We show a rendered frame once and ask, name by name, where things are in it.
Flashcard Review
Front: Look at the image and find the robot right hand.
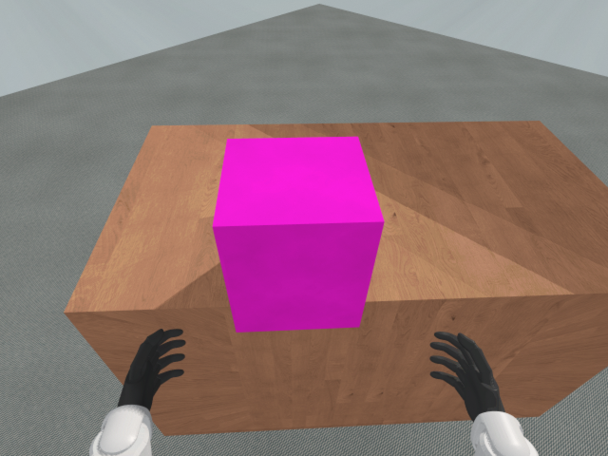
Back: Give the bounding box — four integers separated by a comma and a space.
429, 332, 505, 423

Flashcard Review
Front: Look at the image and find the pedestal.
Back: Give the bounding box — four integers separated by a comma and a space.
64, 121, 608, 436

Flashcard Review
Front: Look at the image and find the right robot forearm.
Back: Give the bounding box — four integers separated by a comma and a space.
470, 411, 539, 456

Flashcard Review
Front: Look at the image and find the robot left hand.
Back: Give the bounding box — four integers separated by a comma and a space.
118, 329, 186, 411

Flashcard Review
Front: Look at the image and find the left robot forearm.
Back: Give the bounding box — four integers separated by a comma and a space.
89, 405, 153, 456

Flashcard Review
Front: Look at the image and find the carton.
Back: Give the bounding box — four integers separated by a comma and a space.
213, 137, 384, 333

